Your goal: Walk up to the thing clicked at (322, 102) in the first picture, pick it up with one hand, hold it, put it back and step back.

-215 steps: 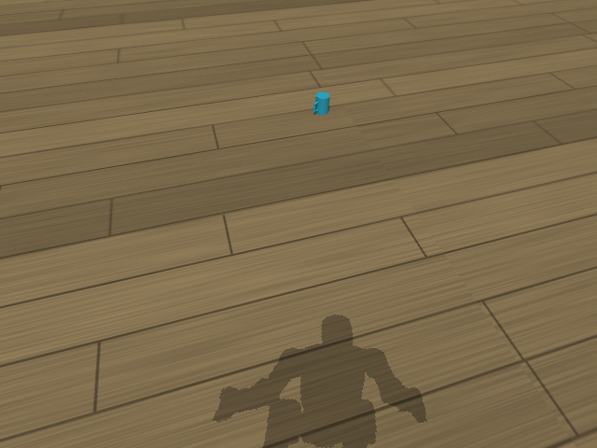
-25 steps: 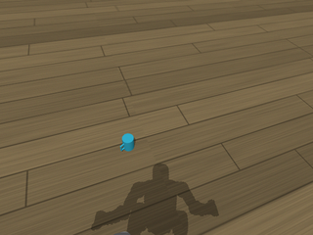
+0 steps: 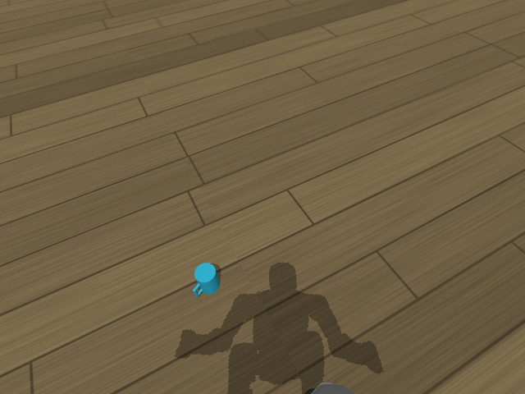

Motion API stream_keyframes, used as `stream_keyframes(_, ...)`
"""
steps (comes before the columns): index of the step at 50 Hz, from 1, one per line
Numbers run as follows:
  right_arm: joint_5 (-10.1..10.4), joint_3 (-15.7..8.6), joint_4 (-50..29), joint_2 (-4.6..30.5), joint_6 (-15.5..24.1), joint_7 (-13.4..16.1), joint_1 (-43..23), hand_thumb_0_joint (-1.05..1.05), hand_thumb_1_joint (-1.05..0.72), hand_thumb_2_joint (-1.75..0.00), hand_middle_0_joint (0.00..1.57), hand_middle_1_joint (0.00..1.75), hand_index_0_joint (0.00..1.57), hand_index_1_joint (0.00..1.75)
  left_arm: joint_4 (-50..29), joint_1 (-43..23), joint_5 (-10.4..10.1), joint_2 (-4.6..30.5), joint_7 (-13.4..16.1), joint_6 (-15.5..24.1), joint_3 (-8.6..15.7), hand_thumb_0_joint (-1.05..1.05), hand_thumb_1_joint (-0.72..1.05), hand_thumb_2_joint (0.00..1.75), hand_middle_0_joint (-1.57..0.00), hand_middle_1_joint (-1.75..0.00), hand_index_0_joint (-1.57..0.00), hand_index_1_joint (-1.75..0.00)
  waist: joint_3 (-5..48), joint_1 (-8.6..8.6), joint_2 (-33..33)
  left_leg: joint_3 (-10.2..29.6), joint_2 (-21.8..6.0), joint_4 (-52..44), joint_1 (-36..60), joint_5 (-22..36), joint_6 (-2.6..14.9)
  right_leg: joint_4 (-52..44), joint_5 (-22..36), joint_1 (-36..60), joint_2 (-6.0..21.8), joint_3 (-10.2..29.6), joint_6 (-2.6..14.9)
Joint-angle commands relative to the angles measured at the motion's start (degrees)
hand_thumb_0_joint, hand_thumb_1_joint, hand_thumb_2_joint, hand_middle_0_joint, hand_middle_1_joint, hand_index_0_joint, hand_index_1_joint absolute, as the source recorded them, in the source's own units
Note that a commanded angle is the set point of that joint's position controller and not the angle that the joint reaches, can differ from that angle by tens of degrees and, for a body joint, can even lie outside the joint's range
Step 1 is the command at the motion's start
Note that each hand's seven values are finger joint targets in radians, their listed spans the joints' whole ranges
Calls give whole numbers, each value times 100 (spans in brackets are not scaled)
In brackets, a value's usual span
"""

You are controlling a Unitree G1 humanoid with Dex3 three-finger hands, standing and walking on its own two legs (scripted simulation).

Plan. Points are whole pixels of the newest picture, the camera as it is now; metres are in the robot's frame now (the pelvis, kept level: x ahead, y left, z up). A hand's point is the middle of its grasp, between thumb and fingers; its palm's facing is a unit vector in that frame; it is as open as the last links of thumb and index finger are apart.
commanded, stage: walk up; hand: left
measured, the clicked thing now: (204, 282) +0.61 +0.26 -0.70
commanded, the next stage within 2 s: stand in 1.96 s
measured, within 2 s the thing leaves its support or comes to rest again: neither
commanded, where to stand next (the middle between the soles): +0.24 +0.01 m, yaw -1 degrees
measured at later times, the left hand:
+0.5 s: hand out of the picture +0.17 +0.32 -0.15, palm faces -0.01 -0.93 -0.36, open 7.4 cm
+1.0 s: hand (108, 340) +0.25 +0.30 -0.13, palm faces -0.06 -0.92 -0.39, open 7.4 cm
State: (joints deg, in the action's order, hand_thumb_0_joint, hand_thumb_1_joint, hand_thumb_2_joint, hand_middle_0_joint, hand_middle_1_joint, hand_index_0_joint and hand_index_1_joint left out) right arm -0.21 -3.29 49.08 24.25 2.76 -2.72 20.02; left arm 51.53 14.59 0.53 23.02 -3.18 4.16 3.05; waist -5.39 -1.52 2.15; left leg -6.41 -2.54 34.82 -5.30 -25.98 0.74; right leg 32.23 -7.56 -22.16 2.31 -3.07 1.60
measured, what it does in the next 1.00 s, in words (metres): walks ahead: left foot, then right foot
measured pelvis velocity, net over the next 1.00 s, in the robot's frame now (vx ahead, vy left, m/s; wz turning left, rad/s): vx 0.17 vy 0.03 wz -0.04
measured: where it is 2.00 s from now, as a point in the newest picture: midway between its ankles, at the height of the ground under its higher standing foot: outside the picture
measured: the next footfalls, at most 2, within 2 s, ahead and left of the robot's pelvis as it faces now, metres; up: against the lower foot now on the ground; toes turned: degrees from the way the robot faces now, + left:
left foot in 0.42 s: +0.25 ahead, +0.16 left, +0.00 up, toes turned +1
right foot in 0.82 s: +0.24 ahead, -0.10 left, +0.00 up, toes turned -2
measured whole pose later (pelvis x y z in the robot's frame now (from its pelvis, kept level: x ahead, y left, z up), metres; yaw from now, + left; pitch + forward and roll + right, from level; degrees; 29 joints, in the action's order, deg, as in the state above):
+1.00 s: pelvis +0.17 +0.03 +0.00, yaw -2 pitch -3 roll +1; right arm 0.7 -0.2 56.3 21.3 1.1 -0.8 8.4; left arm 57.6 10.4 0.2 20.8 -0.5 1.2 0.2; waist -5.3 0.4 2.2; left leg -4.3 -2.1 34.3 -16.1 -14.7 -0.1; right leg 35.9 -15.7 -17.2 2.1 -0.6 -0.5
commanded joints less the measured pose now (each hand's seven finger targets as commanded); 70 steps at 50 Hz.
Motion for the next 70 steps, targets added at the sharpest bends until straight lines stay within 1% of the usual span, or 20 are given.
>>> stream_keyframes(1,36,-201,-607,984,60,106,327,0,-90,-90,20,30,20,30,-252,1185,-19,2034,257,196,583,0,90,90,-20,-30,-20,-30,1110,607,-1409,519,327,2904,-2948,-530,222,-1549,-1112,3122,2240,3783,1194)
stream_keyframes(2,-8,-293,-541,1285,31,166,95,0,-90,-90,20,30,20,30,-329,980,-75,2049,269,167,566,0,90,90,-20,-30,-20,-30,853,607,-1221,753,59,3169,-2991,-578,190,-1582,-1295,2633,2406,4054,1582)
stream_keyframes(6,58,-247,-289,1015,-26,76,128,0,-90,-90,20,30,20,30,-443,568,-132,1484,307,200,374,0,90,90,-20,-30,-20,-30,322,274,-1046,1028,-157,2715,-2586,453,134,-1517,287,1580,1301,1743,905)
stream_keyframes(8,-10,-267,-233,959,-81,22,212,0,-90,-90,20,30,20,30,-549,429,-85,1469,289,227,365,0,90,90,-20,-30,-20,-30,258,184,-1088,882,-168,2494,-2364,734,34,-1608,300,1128,1177,1310,1007)
stream_keyframes(14,-121,-340,-364,929,-55,-139,-453,0,-90,-90,20,30,20,30,-751,402,32,1608,216,216,434,0,90,90,-20,-30,-20,-30,-14,339,-1190,618,-396,832,-2225,1140,-168,-1928,-1717,648,1172,1059,1126)
stream_keyframes(18,-118,-330,-240,837,56,-58,-496,0,-90,-90,20,30,20,30,-757,306,15,1575,223,125,348,0,90,90,-20,-30,-20,-30,109,282,-972,378,-154,107,-1318,1429,-103,-1255,-942,317,1156,873,1010)
stream_keyframes(21,-132,-382,64,981,148,105,198,0,-90,-90,20,30,20,30,-764,212,-5,1161,252,19,130,0,90,90,-20,-30,-20,-30,614,-148,-139,464,14,-566,101,1396,93,328,-502,-227,787,503,591)
stream_keyframes(23,-172,-496,-119,1675,197,179,227,0,-90,-90,20,30,20,30,-691,750,-63,672,269,-60,-22,0,90,90,-20,-30,-20,-30,536,9,1397,3475,-1773,-1919,340,427,714,2321,-2242,-1326,-462,152,27)
stream_keyframes(24,-51,-563,-164,1938,163,158,75,0,-90,-90,20,30,20,30,-476,881,-38,1244,366,-127,145,0,90,90,-20,-30,-20,-30,541,-19,1126,3845,-2208,-1974,-55,42,1288,2822,-2583,-1168,-153,446,109)
stream_keyframes(25,-19,-558,-165,1788,128,166,-32,0,-90,-90,20,30,20,30,-420,746,-21,1428,384,-132,166,0,90,90,-20,-30,-20,-30,306,11,928,3706,-2124,-1937,-277,228,1467,3055,-2483,-1156,-19,566,108)
stream_keyframes(27,-63,-388,-270,1361,143,216,-262,0,-90,-90,20,30,20,30,-282,596,-58,1348,367,-142,185,0,90,90,-20,-30,-20,-30,222,82,573,2308,-1455,-1717,-513,1579,1056,2754,-2053,-893,48,892,99)
stream_keyframes(29,-34,-365,-249,1355,184,241,-361,0,-90,-90,20,30,20,30,-160,816,-83,1210,323,-179,153,0,90,90,-20,-30,-20,-30,358,186,829,1647,-1177,-1519,-575,2246,917,2473,-1626,-609,83,662,49)
stream_keyframes(38,-29,-218,-323,1243,-13,280,-905,0,-90,-90,20,30,20,30,175,517,-13,936,374,-212,144,0,90,90,-20,-30,-20,-30,676,234,588,1178,-1231,-681,-1323,2493,1014,443,-812,885,-84,88,-100)
stream_keyframes(40,61,-87,-281,915,-78,269,-1057,0,-90,-90,20,30,20,30,280,501,34,1008,411,-144,157,0,90,90,-20,-30,-20,-30,741,397,121,994,-980,-184,-1661,2023,591,-363,-292,1438,-16,316,72)
stream_keyframes(42,115,61,-193,525,-107,268,-824,0,-90,-90,20,30,20,30,110,-4,85,1421,441,-27,205,0,90,90,-20,-30,-20,-30,632,99,-1072,561,-207,611,-1824,850,67,-1203,150,1101,1336,2402,557)
stream_keyframes(43,112,-16,-24,745,-154,322,-865,0,-90,-90,20,30,20,30,82,-451,15,1634,417,-73,184,0,90,90,-20,-30,-20,-30,516,81,-1189,523,48,676,-1269,-255,69,-1194,77,332,1680,2459,1095)
stream_keyframes(45,81,-31,290,882,-88,313,-742,0,-90,-90,20,30,20,30,82,-710,-8,1277,376,-123,65,0,90,90,-20,-30,-20,-30,477,-82,-903,716,-165,-288,-479,564,113,-817,39,-126,1123,1625,654)
stream_keyframes(48,86,-30,454,993,-24,279,-1074,0,-90,-90,20,30,20,30,239,-728,-44,1063,360,-142,-16,0,90,90,-20,-30,-20,-30,756,70,-874,1029,-551,-762,-469,1654,260,-523,99,450,501,914,119)
stream_keyframes(54,14,99,850,908,-35,245,-1412,0,-90,-90,20,30,20,30,506,-1025,-49,1049,336,-190,-37,0,90,90,-20,-30,-20,-30,484,147,-579,934,-434,-1271,-737,943,144,-1120,-1019,665,577,1111,147)
stream_keyframes(70,-29,130,1420,895,16,279,-1682,0,-90,-90,20,30,20,30,1085,-1386,-41,893,283,-243,-80,0,90,90,-20,-30,-20,-30,678,145,-116,952,-559,-1907,-487,1392,62,-1557,-224,1408,493,816,11)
